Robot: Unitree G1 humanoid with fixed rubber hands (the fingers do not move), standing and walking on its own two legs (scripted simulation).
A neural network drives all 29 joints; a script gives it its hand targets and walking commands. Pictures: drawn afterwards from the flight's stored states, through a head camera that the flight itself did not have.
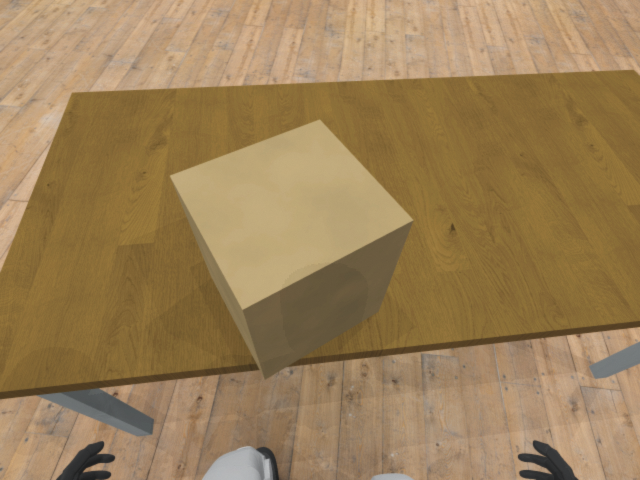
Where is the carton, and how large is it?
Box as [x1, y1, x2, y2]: [170, 120, 413, 379]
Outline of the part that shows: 320,120 314,121 170,175 209,272 265,379 378,311 413,220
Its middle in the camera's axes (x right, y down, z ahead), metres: -0.04 +0.03 +0.55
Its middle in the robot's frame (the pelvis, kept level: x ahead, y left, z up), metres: +0.39 +0.05 +0.00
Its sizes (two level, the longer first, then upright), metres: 0.210 0.200 0.250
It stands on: a table, 0.64 m high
